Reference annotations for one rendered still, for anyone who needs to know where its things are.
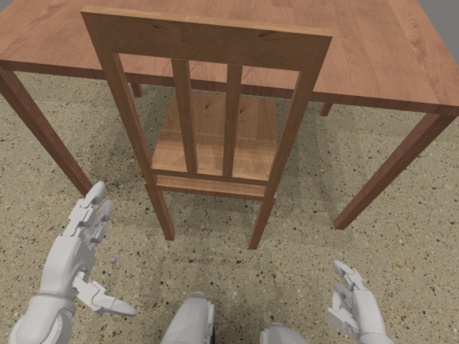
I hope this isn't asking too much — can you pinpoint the chair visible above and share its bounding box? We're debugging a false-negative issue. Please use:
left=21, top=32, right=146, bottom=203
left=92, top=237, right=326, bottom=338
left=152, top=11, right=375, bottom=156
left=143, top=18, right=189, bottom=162
left=80, top=5, right=333, bottom=250

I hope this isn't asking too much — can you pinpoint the table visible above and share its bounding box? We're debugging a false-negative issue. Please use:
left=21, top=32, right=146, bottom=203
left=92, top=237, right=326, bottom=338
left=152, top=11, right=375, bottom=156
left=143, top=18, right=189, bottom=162
left=0, top=0, right=459, bottom=230

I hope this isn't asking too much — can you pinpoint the robot left thigh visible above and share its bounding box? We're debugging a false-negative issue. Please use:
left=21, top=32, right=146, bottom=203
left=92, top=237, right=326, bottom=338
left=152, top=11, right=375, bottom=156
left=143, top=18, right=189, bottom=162
left=160, top=297, right=214, bottom=344

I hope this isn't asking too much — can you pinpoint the robot thigh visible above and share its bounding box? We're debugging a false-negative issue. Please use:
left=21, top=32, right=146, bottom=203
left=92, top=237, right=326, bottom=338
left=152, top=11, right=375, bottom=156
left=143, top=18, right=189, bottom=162
left=260, top=327, right=307, bottom=344
left=160, top=297, right=214, bottom=344

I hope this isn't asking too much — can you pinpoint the left robot hand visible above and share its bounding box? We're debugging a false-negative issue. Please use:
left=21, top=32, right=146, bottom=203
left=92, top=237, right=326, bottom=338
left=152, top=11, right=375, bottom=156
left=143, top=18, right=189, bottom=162
left=39, top=181, right=137, bottom=317

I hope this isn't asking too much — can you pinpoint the left robot forearm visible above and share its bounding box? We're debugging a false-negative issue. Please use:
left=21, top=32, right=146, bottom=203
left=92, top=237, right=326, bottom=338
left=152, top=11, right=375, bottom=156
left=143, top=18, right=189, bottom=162
left=9, top=294, right=77, bottom=344

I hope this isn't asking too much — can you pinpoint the right robot hand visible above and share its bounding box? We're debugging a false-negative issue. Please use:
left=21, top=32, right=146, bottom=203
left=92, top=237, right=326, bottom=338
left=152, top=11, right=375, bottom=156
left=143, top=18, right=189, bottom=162
left=328, top=260, right=387, bottom=342

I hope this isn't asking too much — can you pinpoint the robot right thigh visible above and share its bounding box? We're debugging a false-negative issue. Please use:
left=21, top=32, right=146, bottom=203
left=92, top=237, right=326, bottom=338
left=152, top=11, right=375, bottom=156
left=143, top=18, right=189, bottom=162
left=260, top=327, right=307, bottom=344

